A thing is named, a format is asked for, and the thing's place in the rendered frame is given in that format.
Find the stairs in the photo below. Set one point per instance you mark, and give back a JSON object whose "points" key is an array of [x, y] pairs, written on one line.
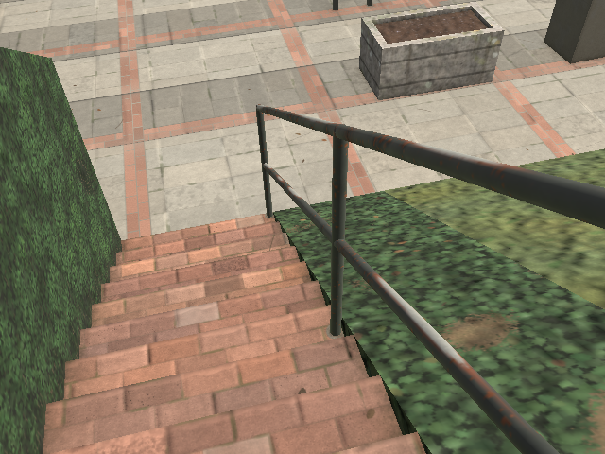
{"points": [[214, 340]]}

